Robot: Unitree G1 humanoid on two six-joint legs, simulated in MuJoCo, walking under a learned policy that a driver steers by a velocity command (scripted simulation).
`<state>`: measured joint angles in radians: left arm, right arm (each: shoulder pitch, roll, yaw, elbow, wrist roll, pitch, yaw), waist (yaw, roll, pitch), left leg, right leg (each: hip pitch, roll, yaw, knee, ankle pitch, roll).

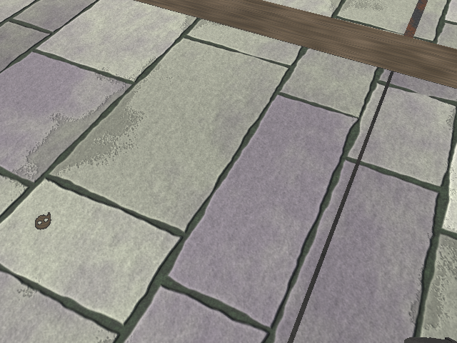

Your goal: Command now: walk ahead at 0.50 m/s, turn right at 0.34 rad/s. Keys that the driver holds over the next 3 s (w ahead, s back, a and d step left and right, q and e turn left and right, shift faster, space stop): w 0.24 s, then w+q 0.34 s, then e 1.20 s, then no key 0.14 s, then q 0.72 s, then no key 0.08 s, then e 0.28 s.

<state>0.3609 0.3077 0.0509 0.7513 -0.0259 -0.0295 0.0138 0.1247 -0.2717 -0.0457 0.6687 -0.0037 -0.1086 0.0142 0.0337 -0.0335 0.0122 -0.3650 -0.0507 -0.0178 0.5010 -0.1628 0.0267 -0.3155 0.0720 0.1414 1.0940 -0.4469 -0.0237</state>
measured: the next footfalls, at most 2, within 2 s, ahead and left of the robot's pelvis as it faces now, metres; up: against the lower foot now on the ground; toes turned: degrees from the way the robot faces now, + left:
right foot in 0.38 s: +0.35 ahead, -0.16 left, +0.00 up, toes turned -1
left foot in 0.82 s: +0.57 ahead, +0.10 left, +0.00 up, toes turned +4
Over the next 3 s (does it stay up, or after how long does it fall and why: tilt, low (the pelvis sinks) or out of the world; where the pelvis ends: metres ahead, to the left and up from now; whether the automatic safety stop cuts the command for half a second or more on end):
stays up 0.50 -0.03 0.00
